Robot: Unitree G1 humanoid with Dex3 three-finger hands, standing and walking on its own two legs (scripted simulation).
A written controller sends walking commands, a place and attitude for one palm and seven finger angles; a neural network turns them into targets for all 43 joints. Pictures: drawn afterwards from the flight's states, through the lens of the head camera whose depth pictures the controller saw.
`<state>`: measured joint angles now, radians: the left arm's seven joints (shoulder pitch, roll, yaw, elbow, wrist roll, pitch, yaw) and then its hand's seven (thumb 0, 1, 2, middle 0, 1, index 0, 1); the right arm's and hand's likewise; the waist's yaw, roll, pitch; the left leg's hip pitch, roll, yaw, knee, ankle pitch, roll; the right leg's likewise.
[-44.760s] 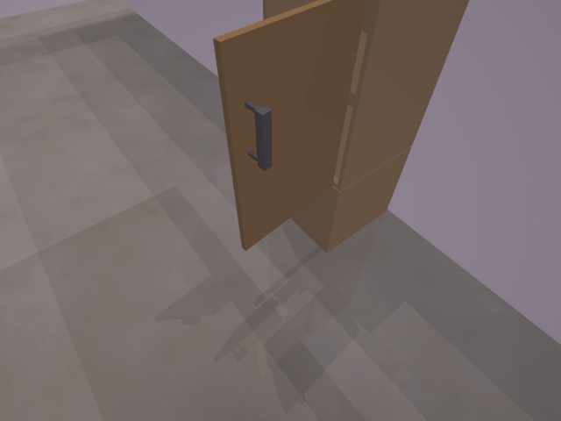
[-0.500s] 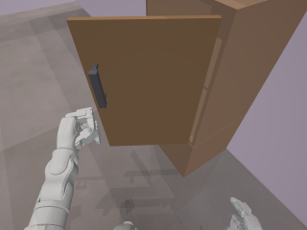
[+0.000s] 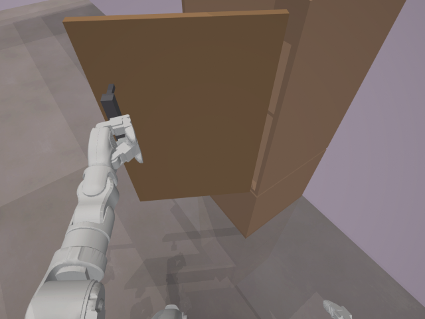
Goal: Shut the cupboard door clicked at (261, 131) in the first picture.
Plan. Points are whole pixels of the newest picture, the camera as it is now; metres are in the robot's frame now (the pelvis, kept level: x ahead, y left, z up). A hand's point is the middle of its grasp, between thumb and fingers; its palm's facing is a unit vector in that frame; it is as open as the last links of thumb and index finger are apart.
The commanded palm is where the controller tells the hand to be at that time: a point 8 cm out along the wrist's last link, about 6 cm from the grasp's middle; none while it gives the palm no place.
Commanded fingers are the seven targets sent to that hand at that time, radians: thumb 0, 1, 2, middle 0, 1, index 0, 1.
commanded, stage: bring the fist close to the handle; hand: left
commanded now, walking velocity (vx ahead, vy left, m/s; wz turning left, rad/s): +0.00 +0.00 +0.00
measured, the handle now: (118, 117) +0.50 +0.21 +0.10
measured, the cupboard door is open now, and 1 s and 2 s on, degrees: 60 53 39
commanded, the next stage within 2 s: push the door shut along its arc in 0.30 s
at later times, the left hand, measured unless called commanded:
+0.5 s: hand (133, 149) +0.41 +0.16 +0.10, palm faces +0.08 -1.00 +0.00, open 3.1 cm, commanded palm +0.39 +0.21 +0.10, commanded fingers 0.00 0.90 0.90 -1.30 -1.50 -1.30 -1.50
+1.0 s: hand (134, 125) +0.47 +0.17 +0.10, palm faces -0.03 -1.00 -0.02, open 3.1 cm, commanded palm +0.46 +0.21 +0.10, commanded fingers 0.00 0.90 0.90 -1.30 -1.50 -1.30 -1.50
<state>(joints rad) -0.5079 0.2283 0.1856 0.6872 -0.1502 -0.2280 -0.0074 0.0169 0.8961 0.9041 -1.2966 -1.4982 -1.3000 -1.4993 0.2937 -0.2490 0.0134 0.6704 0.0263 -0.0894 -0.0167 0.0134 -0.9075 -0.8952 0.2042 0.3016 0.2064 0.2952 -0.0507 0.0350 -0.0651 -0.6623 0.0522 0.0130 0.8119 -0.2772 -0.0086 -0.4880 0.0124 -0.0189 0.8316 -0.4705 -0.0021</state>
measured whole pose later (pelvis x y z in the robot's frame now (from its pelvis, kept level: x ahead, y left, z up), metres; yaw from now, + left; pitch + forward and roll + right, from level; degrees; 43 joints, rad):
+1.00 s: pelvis -0.01 +0.00 -0.01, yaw +0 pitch +12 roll -2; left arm -0.84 0.40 0.25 1.09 -0.16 -0.31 -0.21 0.02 0.90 0.90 -1.32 -1.50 -1.31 -1.50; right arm 0.37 -0.28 0.00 0.70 0.03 -0.05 -0.02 0.01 -0.91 -0.89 0.20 0.30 0.21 0.30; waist -0.11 0.04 -0.07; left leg -0.82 0.06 -0.01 0.90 -0.29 0.00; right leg -0.63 0.02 -0.04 0.90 -0.49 0.00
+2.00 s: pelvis +0.00 +0.02 -0.04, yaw -2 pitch +24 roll -5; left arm -1.36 0.63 0.29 1.37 -0.01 -0.19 -0.34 -0.01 0.89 0.94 -1.30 -1.50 -1.30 -1.50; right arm 0.45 -0.27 0.03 0.69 -0.02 -0.06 0.01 0.01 -0.91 -0.89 0.21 0.30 0.21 0.30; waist -0.27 0.07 -0.08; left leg -1.14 0.08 -0.03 1.07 -0.35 0.01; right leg -0.93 0.05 -0.04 1.03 -0.52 0.01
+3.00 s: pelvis +0.02 +0.00 -0.02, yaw -2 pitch +22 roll -3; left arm -1.12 0.34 0.35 1.20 0.04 -0.28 0.19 0.02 0.90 0.91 -1.29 -1.50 -1.30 -1.50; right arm 0.54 -0.25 -0.01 0.68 -0.08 0.00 0.11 0.01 -0.91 -0.89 0.20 0.30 0.21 0.30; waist -0.23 0.07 -0.11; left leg -0.99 0.08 -0.01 0.95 -0.34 -0.01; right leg -0.79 0.05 -0.03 0.92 -0.51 0.00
